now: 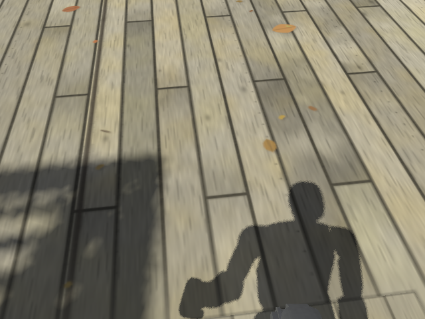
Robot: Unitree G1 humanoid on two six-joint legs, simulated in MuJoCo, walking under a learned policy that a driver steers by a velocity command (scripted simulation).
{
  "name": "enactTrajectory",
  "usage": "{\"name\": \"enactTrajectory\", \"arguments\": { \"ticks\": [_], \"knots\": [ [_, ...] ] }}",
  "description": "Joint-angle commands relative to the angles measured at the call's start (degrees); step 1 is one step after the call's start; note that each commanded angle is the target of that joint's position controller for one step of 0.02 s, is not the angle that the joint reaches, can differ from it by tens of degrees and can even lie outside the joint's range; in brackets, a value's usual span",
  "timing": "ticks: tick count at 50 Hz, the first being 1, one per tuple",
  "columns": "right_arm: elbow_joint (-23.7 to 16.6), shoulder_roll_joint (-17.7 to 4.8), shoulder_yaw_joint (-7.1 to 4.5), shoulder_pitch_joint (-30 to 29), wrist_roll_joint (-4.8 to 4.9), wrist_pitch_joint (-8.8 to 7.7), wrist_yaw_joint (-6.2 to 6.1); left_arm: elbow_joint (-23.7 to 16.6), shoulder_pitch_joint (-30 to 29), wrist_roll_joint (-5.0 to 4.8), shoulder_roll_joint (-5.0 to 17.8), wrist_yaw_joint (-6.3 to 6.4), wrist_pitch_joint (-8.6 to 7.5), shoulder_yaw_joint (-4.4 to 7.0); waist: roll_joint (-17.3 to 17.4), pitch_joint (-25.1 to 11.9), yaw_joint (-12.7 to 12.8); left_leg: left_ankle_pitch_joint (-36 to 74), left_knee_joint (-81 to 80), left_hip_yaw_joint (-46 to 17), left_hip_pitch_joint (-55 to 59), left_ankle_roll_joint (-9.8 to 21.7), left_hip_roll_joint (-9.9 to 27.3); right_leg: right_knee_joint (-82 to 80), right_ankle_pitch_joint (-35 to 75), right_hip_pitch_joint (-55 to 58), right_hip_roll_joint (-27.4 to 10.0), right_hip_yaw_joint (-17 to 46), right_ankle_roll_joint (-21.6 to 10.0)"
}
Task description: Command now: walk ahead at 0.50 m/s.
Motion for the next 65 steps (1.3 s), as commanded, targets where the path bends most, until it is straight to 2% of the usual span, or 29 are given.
{"name": "enactTrajectory", "arguments": {
  "ticks": [1,3,6,8,10,11,12,14,15,16,18,19,22,25,27,32,40,42,43,44,45,46,47,49,51,55,58,63,65],
  "knots": [
    [-1.8,-0.3,1.07,-1.3,-2.79,-1.67,-0.72,-7.7,-10.8,-0.9,-1.9,0.88,-0.36,-2.8,2.5,5.7,0.3,2.8,-19.0,-14.8,7.0,8.8,14.4,2.0,-7.2,-15.5,-3.0,-0.8,-3.2],
    [-1.1,-3.9,0.39,5.2,-3.8,-2.62,0.29,-12.8,-18.3,-1.35,1.0,1.51,0.05,-2.81,1.8,4.6,-2.8,4.0,-23.1,-15.0,8.5,8.8,14.9,-18.2,2.1,-10.7,-6.6,-4.7,-1.0],
    [-5.7,-4.1,1.22,2.5,2.08,-3.41,2.89,-14.8,-22.6,0.66,-2.6,-1.55,3.15,-3.14,10.6,6.7,-0.9,11.3,-33.2,-7.9,-9.9,10.4,16.5,-27.3,-6.9,20.7,-3.6,-14.4,3.7],
    [-6.2,-7.3,0.47,4.0,3.54,-4.38,3.35,-14.5,-22.2,2.03,-0.9,-1.81,3.37,-2.2,8.4,5.8,0.1,38.2,-27.7,-6.9,6.2,9.5,17.3,-34.2,-12.5,18.4,-0.6,-15.7,4.5],
    [-5.9,-11.5,-1.69,4.8,3.93,-5.11,3.46,-13.6,-19.6,1.49,-0.7,-1.73,1.54,-2.18,13.1,2.9,2.0,69.7,-21.8,-6.6,21.6,9.4,18.8,-46.8,-17.5,23.1,2.3,-16.8,4.5],
    [-6.5,-13.3,-2.77,4.5,4.1,-5.22,3.2,-12.2,-14.0,1.78,-0.6,-1.86,1.23,-1.81,14.9,-1.6,3.8,86.6,-15.6,-3.6,24.3,7.2,17.7,-46.8,-11.7,30.8,2.7,-15.6,3.9],
    [-7.3,-11.6,-3.27,6.7,3.38,-5.86,2.93,-10.3,-7.8,0.17,1.2,-1.14,0.66,-1.34,11.2,-8.9,3.0,89.0,-8.9,-4.8,10.2,3.8,14.8,-43.8,2.6,51.0,1.8,-8.6,1.7],
    [-7.9,-6.5,-2.73,3.6,2.38,-5.02,3.49,-5.3,8.3,0.15,7.6,0.38,1.05,1.35,-1.5,-13.9,9.9,51.9,9.3,-9.8,-13.3,2.7,6.8,-64.0,-8.6,74.6,-3.1,13.0,-0.9],
    [-9.7,-1.9,-2.62,-3.6,2.75,-4.33,4.09,-0.2,20.2,1.55,13.1,0.97,0.71,3.57,-9.9,-11.6,12.6,12.3,31.4,-13.9,-25.0,0.8,0.0,-82.3,-12.2,76.2,-10.9,31.7,-3.1],
    [-9.3,-4.1,-4.2,-5.0,4.7,-3.76,4.04,2.0,22.3,1.26,15.7,1.89,-1.01,5.06,-7.1,-7.2,11.8,14.0,55.9,-21.7,-28.4,1.2,0.3,-87.4,-19.9,67.1,-13.4,39.6,0.6],
    [-11.1,-3.7,-4.2,-8.0,4.42,-5.24,2.06,3.9,13.9,0.02,9.9,1.34,-2.47,4.16,-3.5,1.0,5.4,17.8,75.6,-25.0,-34.6,3.5,-0.9,-86.3,-9.0,53.9,-13.3,33.0,2.6],
    [-13.6,-3.4,-3.72,-11.5,4.76,-5.67,1.24,4.6,11.1,0.07,6.3,0.79,-2.5,3.22,2.0,-0.6,2.5,17.1,79.5,-25.9,-37.6,4.8,-1.4,-85.3,3.5,54.2,-15.0,30.0,4.1],
    [-14.0,-2.6,-2.62,-13.4,4.24,-3.34,-0.35,5.4,3.3,3.18,1.1,0.94,-2.16,2.1,6.0,-1.1,-3.8,19.3,71.2,-22.7,-41.1,5.6,2.0,-87.4,12.0,49.7,-11.7,13.5,8.5],
    [-15.1,-5.3,-3.53,-17.7,2.36,-2.87,0.9,2.7,2.4,3.54,0.8,1.93,-4.01,2.35,-0.9,1.1,-3.3,18.2,60.4,-15.4,-36.5,2.9,5.3,-95.2,7.6,48.1,-5.7,0.2,5.9],
    [-17.8,-6.9,-3.71,-22.6,1.87,-3.28,1.23,2.9,7.4,4.1,1.2,2.37,-4.68,2.06,0.7,1.2,-1.0,22.1,52.0,-14.4,-39.4,1.1,6.9,-97.1,18.2,53.5,-6.6,-0.7,4.5],
    [-22.9,-4.0,-3.16,-32.7,2.93,-1.12,1.62,5.6,20.5,2.63,3.7,0.81,-4.69,2.55,-1.4,4.0,4.4,30.3,22.2,-6.2,-30.9,-2.1,9.2,-102.5,25.1,62.8,-8.3,-5.3,2.6],
    [-28.5,-6.3,-6.16,-39.9,3.97,0.3,0.25,9.2,20.8,0.17,5.7,0.94,-5.11,4.2,-3.2,8.3,2.7,16.3,-1.8,-4.4,-21.3,0.6,4.6,-101.2,35.4,85.0,-14.1,-4.1,3.5],
    [-27.3,-9.1,-7.33,-35.7,5.22,-0.83,-0.83,8.9,19.0,0.14,6.7,1.58,-4.33,4.75,-1.8,4.5,0.7,20.4,-6.4,-2.4,-7.5,3.5,2.0,-93.8,43.6,83.9,-11.3,-6.4,6.8],
    [-26.0,-10.6,-7.82,-30.1,5.26,-1.76,-1.48,7.5,19.6,0.1,5.0,2.01,-4.47,4.49,-0.2,-4.8,0.0,29.8,-0.3,-4.2,9.5,7.5,3.7,-85.4,40.3,78.2,-7.0,-8.7,10.4],
    [-24.1,-12.6,-7.26,-23.0,5.19,-2.36,-1.12,6.3,29.7,0.1,-0.9,3.03,-5.28,2.54,11.4,-20.0,1.7,38.9,1.2,-18.1,39.1,18.6,14.6,-71.5,21.3,58.3,0.1,-8.7,14.6],
    [-19.3,-13.8,-7.86,-7.6,4.1,-2.33,-1.92,4.7,24.2,0.03,-0.2,1.78,-5.09,2.46,17.4,-21.6,-4.7,42.3,-11.3,-37.5,49.1,23.7,24.6,-59.6,-20.8,45.2,8.4,-7.0,17.6],
    [-15.9,-14.5,-8.78,-2.2,3.15,-3.16,-3.02,1.7,13.5,-0.43,3.9,0.97,-3.68,4.48,11.8,-12.4,-7.2,38.9,-14.9,-35.9,42.5,17.0,23.4,-49.2,-23.9,38.1,5.0,-1.0,15.7],
    [-16.0,-15.5,-9.4,-7.0,4.31,-4.02,-3.54,1.0,9.1,-0.24,6.0,1.51,-3.04,5.59,8.9,-2.5,-4.9,39.3,-15.6,-27.9,30.1,12.5,21.6,-45.0,-21.8,37.2,1.1,-0.6,14.5],
    [-18.0,-10.3,-8.26,-17.8,5.51,-3.65,-3.56,2.3,12.1,1.69,1.6,2.72,-2.98,4.63,6.2,0.4,2.0,53.9,-16.7,-18.6,14.0,11.3,18.9,-46.7,-17.2,45.9,-3.7,0.3,13.9],
    [-19.9,-5.7,-6.78,-22.3,5.38,-3.67,-1.82,2.2,13.0,1.23,-1.7,2.74,-2.68,3.92,4.6,-0.5,5.3,61.3,-18.5,-14.2,9.0,10.9,17.5,-51.5,-16.2,50.9,-4.5,-0.8,15.9],
    [-23.4,-11.2,-8.54,-27.7,5.69,-4.75,0.75,3.5,14.5,0.57,2.0,1.2,-2.4,5.65,4.8,0.9,8.3,55.5,-17.8,-6.0,-1.6,9.6,11.4,-63.5,-3.6,59.4,-3.2,-5.9,20.9],
    [-22.5,-10.0,-8.44,-24.4,6.36,-5.29,1.88,1.9,10.5,0.83,3.5,2.09,-1.67,5.98,5.1,3.6,6.8,43.2,-16.4,-11.2,0.0,10.6,14.8,-72.6,0.0,59.2,-5.1,-4.7,21.6],
    [-21.0,-5.3,-6.55,-18.9,8.53,-3.11,3.61,-0.8,1.2,-2.11,5.0,3.16,-3.2,5.65,1.6,3.4,3.6,20.3,-11.4,-13.6,6.6,3.5,10.1,-89.4,16.5,62.5,-6.5,-4.9,15.8],
    [-20.9,-10.4,-8.38,-14.2,7.08,-2.24,1.63,-1.5,-4.1,-2.2,7.8,2.02,-3.54,6.27,-2.6,2.2,-0.5,12.9,-10.7,-7.4,8.9,1.2,3.4,-89.8,12.6,59.2,-6.4,-4.2,11.2]
  ]
}}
